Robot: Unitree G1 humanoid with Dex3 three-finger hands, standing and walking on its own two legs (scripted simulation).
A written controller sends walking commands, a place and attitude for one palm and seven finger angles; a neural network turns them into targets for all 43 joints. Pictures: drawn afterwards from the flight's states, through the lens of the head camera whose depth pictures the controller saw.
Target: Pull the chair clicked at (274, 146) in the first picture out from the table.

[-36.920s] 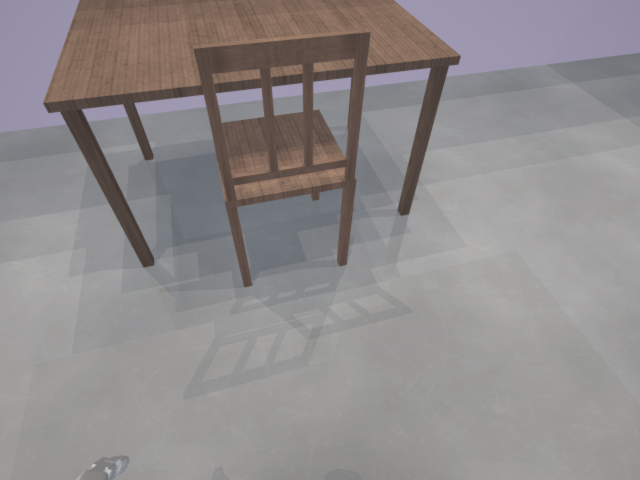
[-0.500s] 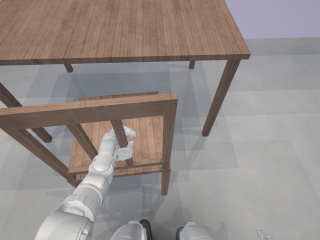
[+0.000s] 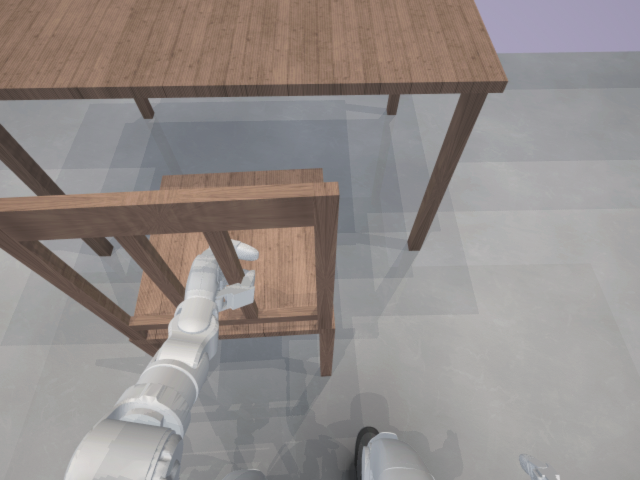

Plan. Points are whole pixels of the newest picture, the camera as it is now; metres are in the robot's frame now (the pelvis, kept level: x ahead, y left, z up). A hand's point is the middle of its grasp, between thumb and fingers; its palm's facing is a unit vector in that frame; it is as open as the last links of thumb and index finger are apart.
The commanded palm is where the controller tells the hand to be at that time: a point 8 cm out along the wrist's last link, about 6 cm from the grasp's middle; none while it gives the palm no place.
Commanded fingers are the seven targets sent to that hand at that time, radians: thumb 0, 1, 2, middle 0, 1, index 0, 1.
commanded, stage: step backward, pulling the chair out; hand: left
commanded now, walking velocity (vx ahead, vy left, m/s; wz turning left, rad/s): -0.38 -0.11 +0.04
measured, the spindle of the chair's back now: (168, 283) +0.39 +0.23 -0.08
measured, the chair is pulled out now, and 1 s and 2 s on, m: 0.24 0.37 0.57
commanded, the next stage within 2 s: stop walking, hand still on the chair in 1.70 s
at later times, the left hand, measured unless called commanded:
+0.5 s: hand (236, 321) +0.32 +0.12 -0.06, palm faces -0.02 -0.98 -0.19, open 5.6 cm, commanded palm +0.32 +0.17 -0.06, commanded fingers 0.00 0.90 0.90 -0.50 -1.45 -0.50 -1.45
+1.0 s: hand (229, 386) +0.23 +0.12 -0.05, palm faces -0.06 -0.98 -0.18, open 5.5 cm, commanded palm +0.23 +0.17 -0.05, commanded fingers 0.00 0.90 0.90 -0.50 -1.45 -0.50 -1.45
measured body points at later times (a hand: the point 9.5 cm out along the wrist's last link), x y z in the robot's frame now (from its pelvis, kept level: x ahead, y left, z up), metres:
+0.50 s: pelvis -0.07 +0.00 -0.01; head +0.02 -0.02 +0.43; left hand +0.31 +0.17 -0.04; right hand -0.01 -0.24 -0.17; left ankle -0.09 +0.16 -0.71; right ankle +0.07 -0.11 -0.73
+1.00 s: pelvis -0.16 +0.01 +0.00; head -0.06 +0.01 +0.43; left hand +0.23 +0.17 -0.04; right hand -0.06 -0.26 -0.13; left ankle -0.12 +0.15 -0.73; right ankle -0.03 -0.11 -0.73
